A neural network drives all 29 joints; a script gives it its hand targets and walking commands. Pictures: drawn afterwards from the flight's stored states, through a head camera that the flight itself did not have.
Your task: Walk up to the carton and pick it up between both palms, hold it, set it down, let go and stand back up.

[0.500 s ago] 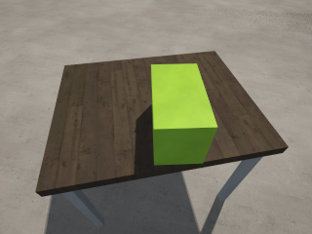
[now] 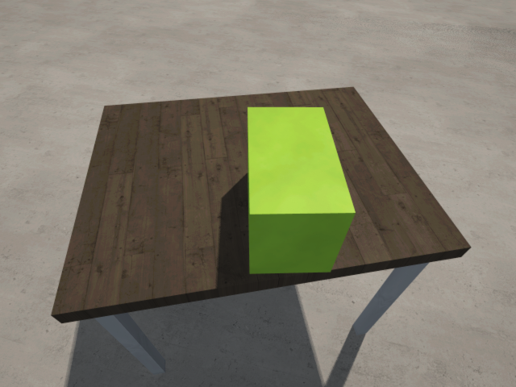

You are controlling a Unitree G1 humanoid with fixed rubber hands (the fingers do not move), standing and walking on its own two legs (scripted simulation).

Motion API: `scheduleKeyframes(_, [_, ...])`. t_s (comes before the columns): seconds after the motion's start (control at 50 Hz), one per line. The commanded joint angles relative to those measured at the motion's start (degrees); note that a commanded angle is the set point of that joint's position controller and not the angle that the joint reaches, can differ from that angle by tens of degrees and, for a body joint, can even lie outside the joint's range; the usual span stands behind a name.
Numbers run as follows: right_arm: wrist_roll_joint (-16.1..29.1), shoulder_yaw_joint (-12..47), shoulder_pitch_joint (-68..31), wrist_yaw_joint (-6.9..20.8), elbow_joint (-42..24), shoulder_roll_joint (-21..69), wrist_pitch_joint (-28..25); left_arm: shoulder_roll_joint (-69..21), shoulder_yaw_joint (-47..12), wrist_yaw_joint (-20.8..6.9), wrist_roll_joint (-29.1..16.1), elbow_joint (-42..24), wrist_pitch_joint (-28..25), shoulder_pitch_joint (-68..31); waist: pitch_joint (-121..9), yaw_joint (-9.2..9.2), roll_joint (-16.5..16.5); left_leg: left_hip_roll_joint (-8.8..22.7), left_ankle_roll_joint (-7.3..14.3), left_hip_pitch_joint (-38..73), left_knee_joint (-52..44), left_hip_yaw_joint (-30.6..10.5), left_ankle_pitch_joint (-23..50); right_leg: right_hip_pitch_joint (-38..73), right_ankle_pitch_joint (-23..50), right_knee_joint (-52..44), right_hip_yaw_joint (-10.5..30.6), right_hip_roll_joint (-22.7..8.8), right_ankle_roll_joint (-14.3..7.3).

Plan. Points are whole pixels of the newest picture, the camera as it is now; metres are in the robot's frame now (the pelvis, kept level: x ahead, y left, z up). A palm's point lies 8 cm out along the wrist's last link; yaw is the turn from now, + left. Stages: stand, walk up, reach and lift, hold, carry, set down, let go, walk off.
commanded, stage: walk up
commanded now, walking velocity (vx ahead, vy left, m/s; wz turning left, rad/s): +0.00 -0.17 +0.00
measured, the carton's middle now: (287, 187) +0.49 -0.07 -0.01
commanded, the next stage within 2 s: none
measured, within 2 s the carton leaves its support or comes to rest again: neither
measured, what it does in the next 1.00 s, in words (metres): steps to the right: right foot, then left foot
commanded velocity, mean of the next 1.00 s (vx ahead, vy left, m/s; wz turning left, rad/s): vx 0.00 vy -0.02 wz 0.00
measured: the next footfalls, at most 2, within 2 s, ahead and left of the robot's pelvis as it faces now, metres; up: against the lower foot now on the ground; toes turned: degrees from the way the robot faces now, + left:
right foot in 0.40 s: +0.04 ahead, -0.25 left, +0.00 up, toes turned -3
left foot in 0.74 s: +0.01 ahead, -0.06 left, +0.00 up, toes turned +1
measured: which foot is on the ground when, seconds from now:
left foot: down 0.00-0.40, up 0.42-0.72, down 0.74-0.94, up 0.96-1.00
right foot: down 0.00-0.04, up 0.06-0.38, down 0.40-1.00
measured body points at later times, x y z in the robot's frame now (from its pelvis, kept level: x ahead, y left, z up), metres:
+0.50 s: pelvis -0.02 -0.13 -0.01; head -0.01 -0.16 +0.44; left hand +0.01 +0.10 -0.15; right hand -0.06 -0.37 -0.18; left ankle -0.01 +0.05 -0.71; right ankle +0.00 -0.25 -0.75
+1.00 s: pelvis -0.01 -0.14 +0.00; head +0.01 -0.15 +0.44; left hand -0.03 +0.08 -0.16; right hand -0.03 -0.37 -0.17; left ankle -0.04 -0.06 -0.72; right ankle +0.00 -0.25 -0.75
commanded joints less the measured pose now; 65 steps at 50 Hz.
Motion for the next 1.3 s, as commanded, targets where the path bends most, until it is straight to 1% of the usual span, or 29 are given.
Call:
scheduleKeyframes(0.0, [-1.25,-3.37,6.43,-1.52,-2.83,-11.80,-0.05,12.55,3.66,0.54,-0.16,-0.50,1.66,2.82,6.11,-4.06,-7.00,15.85,1.81,4.47,-1.03,-14.13,11.84,-15.01,2.50,7.06,0.16,-4.03,1.03])
scheduleKeyframes(0.04, [-1.55,-4.63,11.39,-3.01,-1.96,-15.50,0.90,9.93,3.84,-0.06,1.19,-3.83,3.46,-0.10,4.71,-5.56,4.44,30.07,10.13,5.06,-6.09,-28.25,14.30,-25.41,-15.57,28.15,-0.32,-3.21,3.25])
scheduleKeyframes(0.06, [-1.66,-4.67,11.14,-3.37,-1.99,-14.18,0.96,8.07,3.86,-0.41,1.61,-5.32,3.86,-1.33,3.51,-4.95,5.34,30.60,12.00,1.39,-7.07,-27.11,12.29,-25.03,-15.47,35.04,2.03,-4.15,3.26])
scheduleKeyframes(0.16, [-2.00,-4.71,0.87,-2.96,-5.55,-10.49,0.73,5.61,4.92,-1.64,2.10,-7.20,3.65,-0.53,0.85,0.23,8.22,16.45,4.19,-6.52,-5.91,-9.68,0.83,-22.98,-5.14,39.77,3.72,-2.80,4.74])
scheduleKeyframes(0.28, [-2.96,-6.27,-0.13,-2.37,-6.29,-14.82,1.39,8.34,5.29,-1.70,0.49,-12.24,4.67,-3.87,3.48,-1.96,18.14,16.25,4.00,-9.16,-6.26,-8.36,0.80,-18.73,-8.62,22.72,-1.51,-3.77,6.15])
scheduleKeyframes(0.3, [-1.17,-4.41,0.04,-1.74,-3.46,-9.40,1.85,4.01,3.82,-1.97,0.05,-12.41,3.23,-1.33,0.17,2.22,21.68,7.78,3.27,-9.91,-3.23,-1.60,-3.56,-9.84,-5.08,12.91,-1.79,-2.92,4.91])
scheduleKeyframes(0.34, [-1.82,-4.58,3.17,-0.77,-3.20,-10.13,2.24,8.87,5.10,-1.18,0.24,-7.98,1.51,6.25,-0.82,2.66,6.65,4.04,0.27,-13.98,8.43,1.01,-9.37,0.30,4.45,3.00,-3.66,-1.08,6.27])
scheduleKeyframes(0.36, [-1.64,-3.94,4.81,-0.38,-3.72,-8.15,2.30,12.52,5.64,-0.90,0.57,-7.19,1.05,8.96,-0.71,2.84,-4.47,3.31,-1.27,-17.83,13.96,0.12,-15.28,0.72,0.24,0.27,3.11,-6.93,6.36])
scheduleKeyframes(0.38, [-1.07,-3.02,5.69,-0.21,-5.12,-5.80,2.82,15.26,5.37,-0.77,0.96,-8.86,0.98,8.18,0.99,1.40,-16.19,1.81,-3.22,-20.12,19.86,-0.11,-24.30,-6.81,-6.25,-6.18,18.16,-19.00,4.61])
scheduleKeyframes(0.4, [-0.89,-3.24,6.31,0.00,-5.03,-5.81,3.94,15.68,4.59,-0.73,1.05,-11.28,1.39,3.26,4.19,-0.40,-14.40,1.75,-2.46,-15.12,25.34,-3.74,-21.89,-19.38,-20.63,-12.62,21.60,-21.38,2.52])
scheduleKeyframes(0.42, [-0.78,-3.23,5.62,0.26,-5.88,-5.60,4.57,16.77,4.56,-0.84,0.98,-12.64,1.86,-2.27,7.25,-1.01,-19.29,0.86,-2.35,-13.14,28.37,-5.06,-19.57,-26.65,-30.02,-17.34,23.82,-21.42,-0.20])
scheduleKeyframes(0.48, [-0.75,-3.56,7.70,1.21,-2.99,-7.01,4.03,11.50,2.50,-1.20,0.04,-14.34,0.63,-8.31,6.63,-3.96,-14.80,0.09,-1.62,-15.09,30.48,-4.80,-10.60,-15.27,-6.16,-10.02,9.91,-11.43,2.39])
scheduleKeyframes(0.52, [-0.80,-3.31,8.97,1.02,-2.32,-7.07,3.16,8.58,1.71,-1.00,-0.37,-13.37,-0.54,-4.96,1.55,-3.42,-11.39,0.19,-1.34,-13.56,29.11,-4.06,-10.23,-8.66,8.01,-5.53,7.77,-11.82,0.32])
scheduleKeyframes(0.64, [-0.14,-1.85,2.24,-0.21,-4.30,-5.05,2.11,8.42,1.15,-0.05,0.08,-9.37,-0.13,1.40,0.27,0.28,-7.29,0.12,-1.45,-8.60,9.63,-3.39,-8.75,-3.65,8.31,-2.67,12.70,-14.77,-5.85])
scheduleKeyframes(0.7, [-0.17,-1.12,5.81,-0.62,-2.45,-4.64,0.94,8.51,1.40,-0.14,-0.54,-8.56,0.36,0.97,-0.11,-0.53,-3.97,3.57,-1.06,1.02,-1.69,-6.85,7.32,-7.31,10.09,-0.76,11.00,-12.96,-3.76])
scheduleKeyframes(0.76, [0.14,-0.42,3.14,-0.30,-1.59,-6.10,0.24,4.01,0.47,-0.63,-1.07,-7.16,0.28,2.98,2.07,2.30,7.30,7.33,1.67,-0.28,-2.10,-10.12,9.77,-7.14,7.41,-1.38,5.24,-7.01,-1.17])
scheduleKeyframes(0.86, [0.27,0.45,4.23,-0.54,-1.02,-4.08,-0.50,6.30,0.94,-0.55,-0.34,-4.45,0.77,2.50,4.17,1.22,5.47,5.99,1.34,-2.30,-4.56,-9.23,9.06,-4.10,9.21,-0.03,4.98,-7.36,-0.97])
scheduleKeyframes(0.88, [-0.22,-3.60,0.89,-0.76,-1.82,-14.39,1.24,14.24,3.83,0.80,0.97,-7.19,0.95,3.81,5.77,4.28,13.46,3.00,0.07,-9.31,4.34,-3.26,4.18,-1.67,12.11,4.02,8.49,-15.03,-2.10])
scheduleKeyframes(0.92, [-0.90,-3.26,-0.15,-0.07,-4.91,-10.95,2.83,18.10,4.93,2.11,1.28,-6.01,1.64,8.83,3.96,5.42,-4.01,-0.16,-2.13,-19.87,22.79,-1.38,-15.89,-0.24,11.36,-2.27,25.88,-29.31,-10.06])
scheduleKeyframes(0.94, [-1.11,-3.38,-1.38,0.32,-5.99,-9.45,3.52,17.23,5.12,2.43,1.32,-5.94,2.04,8.66,3.99,5.80,-6.98,0.75,-2.22,-20.14,32.53,-3.28,-19.31,-5.45,7.24,-5.23,28.42,-32.65,-13.06])
scheduleKeyframes(0.98, [-1.43,-3.79,-3.03,1.16,-7.23,-7.34,3.70,13.46,4.81,2.34,1.36,-7.73,2.06,2.91,4.83,3.69,-6.97,1.63,-3.03,-19.42,39.47,-6.69,-14.02,-11.77,-1.04,-7.53,21.61,-26.30,-10.73])
scheduleKeyframes(1.04, [-1.66,-4.95,-1.73,1.73,-8.13,-8.08,3.57,12.00,4.65,2.07,1.32,-9.04,1.37,-1.20,2.05,1.01,-9.49,0.59,-4.01,-19.09,37.97,-5.87,-8.94,-9.82,6.41,-3.91,10.63,-18.40,-4.63])
scheduleKeyframes(1.12, [-0.56,-5.43,-4.67,1.78,-10.53,-8.60,3.96,13.80,5.49,1.54,1.72,-8.40,0.98,1.04,0.61,2.73,-16.11,0.66,-5.90,-16.90,25.88,-2.20,-9.97,-7.66,14.79,-1.28,7.33,-17.23,-3.94])
scheduleKeyframes(1.14, [0.27,-3.09,-4.88,2.11,-11.79,-3.40,2.72,8.43,3.13,1.16,0.62,-5.28,1.40,2.59,-1.16,-0.07,-21.89,0.72,-4.90,-9.05,14.82,-2.23,-10.31,-9.04,6.21,-1.74,3.03,-8.19,-3.52])
scheduleKeyframes(1.18, [0.34,-3.65,-0.32,1.25,-8.46,-6.72,1.50,11.94,4.35,0.50,1.13,-5.76,2.25,1.46,0.29,-0.59,-17.44,-2.47,-5.84,-0.31,1.80,2.42,1.04,-12.11,1.50,3.49,0.96,-6.23,-2.17])
scheduleKeyframes(1.22, [0.09,-3.97,6.66,0.37,-5.08,-11.11,0.78,12.39,4.87,-0.46,1.16,-6.00,2.23,3.15,-0.40,-1.39,-4.04,1.68,-6.17,7.31,-1.34,-2.79,7.64,-17.36,-1.93,10.09,0.52,-6.10,-0.32])
scheduleKeyframes(1.24, [-0.35,-4.08,6.31,0.22,-6.05,-13.75,0.61,8.98,3.97,-0.82,0.98,-6.55,2.46,5.57,0.03,-0.52,9.50,11.71,-4.99,4.06,-5.08,-14.08,2.18,-20.00,-10.71,13.75,-0.69,-4.49,1.54])
scheduleKeyframes(1.26, [-0.64,-3.90,1.80,0.24,-8.63,-15.85,0.81,6.79,3.41,-0.84,0.52,-6.80,3.37,6.99,2.77,0.68,16.98,19.39,-1.15,-8.07,-13.12,-23.22,-14.04,-17.17,-16.24,18.70,0.60,-3.50,2.32])
scheduleKeyframes(1.28, [-1.06,-4.03,-3.48,0.52,-9.44,-15.99,1.25,8.77,3.92,-0.93,0.39,-7.01,4.38,6.20,6.67,0.85,23.46,19.22,2.10,-19.18,-17.71,-25.84,-28.79,-13.25,-14.79,24.13,2.84,-4.29,2.64])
